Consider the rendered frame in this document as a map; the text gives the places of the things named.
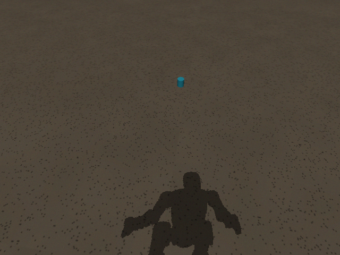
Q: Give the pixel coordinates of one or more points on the tin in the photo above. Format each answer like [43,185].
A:
[180,82]

